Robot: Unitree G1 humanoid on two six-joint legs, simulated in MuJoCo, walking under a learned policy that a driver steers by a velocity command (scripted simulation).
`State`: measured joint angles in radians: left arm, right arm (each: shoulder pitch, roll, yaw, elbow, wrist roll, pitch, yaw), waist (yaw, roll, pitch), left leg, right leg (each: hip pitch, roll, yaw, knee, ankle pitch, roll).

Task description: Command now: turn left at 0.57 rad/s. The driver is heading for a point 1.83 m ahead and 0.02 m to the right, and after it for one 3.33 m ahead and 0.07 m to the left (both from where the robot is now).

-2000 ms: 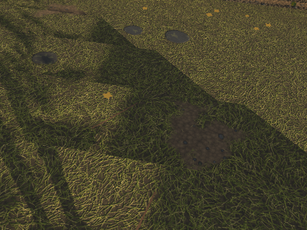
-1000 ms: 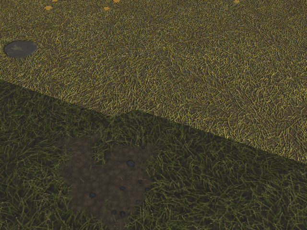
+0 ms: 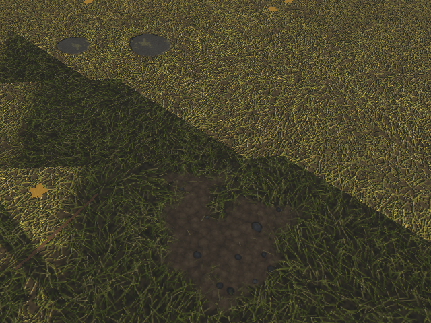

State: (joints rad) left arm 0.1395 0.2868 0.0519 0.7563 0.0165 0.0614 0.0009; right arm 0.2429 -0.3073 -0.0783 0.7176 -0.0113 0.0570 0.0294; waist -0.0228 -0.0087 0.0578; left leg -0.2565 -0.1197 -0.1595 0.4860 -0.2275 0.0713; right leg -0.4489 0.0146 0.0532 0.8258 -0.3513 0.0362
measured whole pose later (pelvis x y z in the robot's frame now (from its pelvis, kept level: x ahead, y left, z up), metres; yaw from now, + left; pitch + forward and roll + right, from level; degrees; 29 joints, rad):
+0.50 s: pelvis +0.00 -0.03 +0.00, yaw +9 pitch +0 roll +0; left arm 0.24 0.25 0.03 0.78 0.01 0.02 -0.01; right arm 0.19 -0.25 -0.01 0.78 -0.02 0.05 0.02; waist 0.02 -0.01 0.04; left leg -0.19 -0.06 -0.05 0.46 -0.25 0.03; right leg -0.25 0.01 -0.02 0.51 -0.26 -0.03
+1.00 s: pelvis +0.01 -0.01 +0.00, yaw +9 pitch -2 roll +0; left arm 0.26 0.23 0.03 1.05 0.01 0.02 0.00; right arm 0.22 -0.23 0.02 1.03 -0.01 0.00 -0.01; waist 0.01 -0.01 0.03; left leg -0.11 -0.06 -0.04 0.40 -0.25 0.05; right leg -0.15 0.00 -0.01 0.40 -0.22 0.00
